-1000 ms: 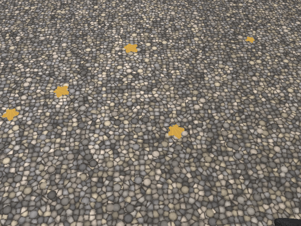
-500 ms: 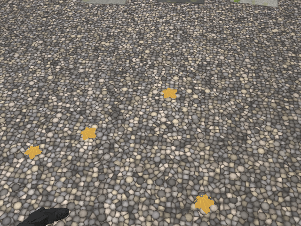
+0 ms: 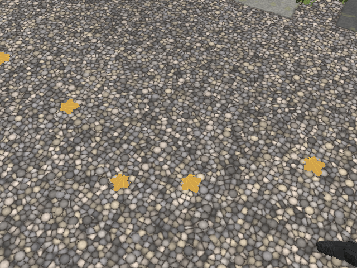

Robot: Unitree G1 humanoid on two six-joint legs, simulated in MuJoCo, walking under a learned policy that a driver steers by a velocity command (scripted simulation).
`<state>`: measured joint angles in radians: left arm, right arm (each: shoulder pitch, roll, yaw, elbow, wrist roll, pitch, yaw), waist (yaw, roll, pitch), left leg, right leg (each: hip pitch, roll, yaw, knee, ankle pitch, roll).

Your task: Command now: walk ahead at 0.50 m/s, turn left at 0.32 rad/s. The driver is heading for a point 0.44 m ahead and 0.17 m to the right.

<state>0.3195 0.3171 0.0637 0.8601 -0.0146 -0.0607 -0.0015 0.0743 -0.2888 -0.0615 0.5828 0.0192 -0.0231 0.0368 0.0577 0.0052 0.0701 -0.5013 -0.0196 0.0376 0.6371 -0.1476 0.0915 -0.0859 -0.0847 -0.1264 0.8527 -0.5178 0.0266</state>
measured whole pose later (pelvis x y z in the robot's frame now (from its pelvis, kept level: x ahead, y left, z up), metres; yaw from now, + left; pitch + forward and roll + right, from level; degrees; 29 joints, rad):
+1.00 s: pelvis +0.46 -0.05 +0.02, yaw -13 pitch +1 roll -1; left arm 0.15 0.25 0.02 0.83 0.02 -0.02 -0.01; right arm 0.19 -0.25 -0.04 0.81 -0.02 -0.01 -0.02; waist 0.01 -0.01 0.00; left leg -0.35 0.04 -0.03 0.52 -0.20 -0.03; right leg -0.22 0.05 0.01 0.50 -0.30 -0.02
